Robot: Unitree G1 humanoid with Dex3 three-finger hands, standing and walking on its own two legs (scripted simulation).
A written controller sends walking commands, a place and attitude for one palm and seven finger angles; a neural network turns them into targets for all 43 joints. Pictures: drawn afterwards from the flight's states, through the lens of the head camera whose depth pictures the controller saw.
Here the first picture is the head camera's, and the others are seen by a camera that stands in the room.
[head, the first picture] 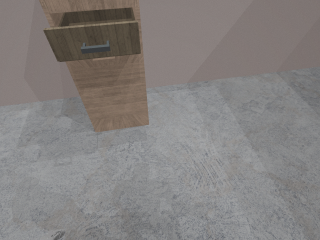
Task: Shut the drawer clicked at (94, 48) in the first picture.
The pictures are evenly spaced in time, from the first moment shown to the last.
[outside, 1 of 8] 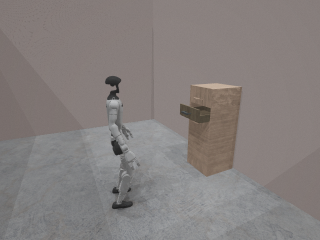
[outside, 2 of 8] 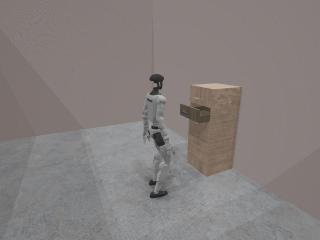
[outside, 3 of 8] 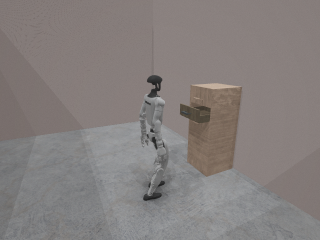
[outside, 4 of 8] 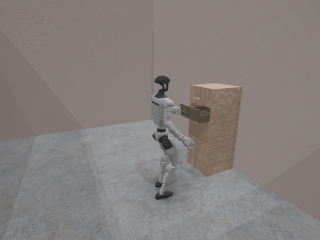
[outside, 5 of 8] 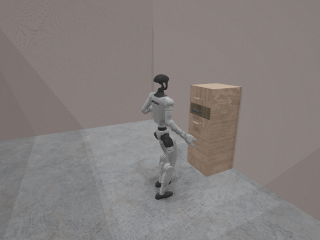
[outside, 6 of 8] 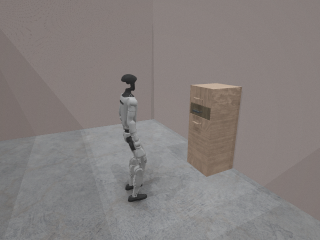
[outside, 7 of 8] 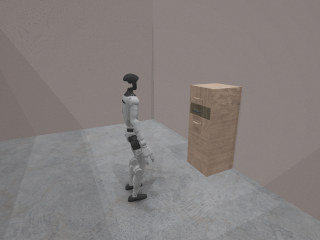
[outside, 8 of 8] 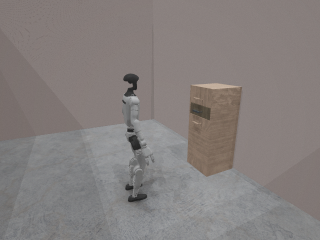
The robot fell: no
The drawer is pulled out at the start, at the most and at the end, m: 0.17 0.17 0.00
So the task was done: yes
